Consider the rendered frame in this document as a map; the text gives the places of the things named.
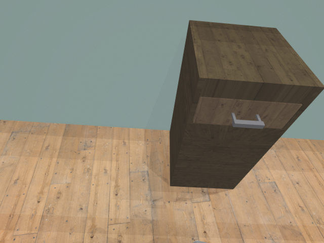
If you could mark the handle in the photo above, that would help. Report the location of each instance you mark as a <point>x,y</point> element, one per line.
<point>248,123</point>

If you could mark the drawer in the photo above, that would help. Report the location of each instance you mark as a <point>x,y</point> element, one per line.
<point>218,111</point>

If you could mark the cabinet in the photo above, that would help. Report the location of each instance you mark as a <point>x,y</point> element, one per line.
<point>232,61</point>

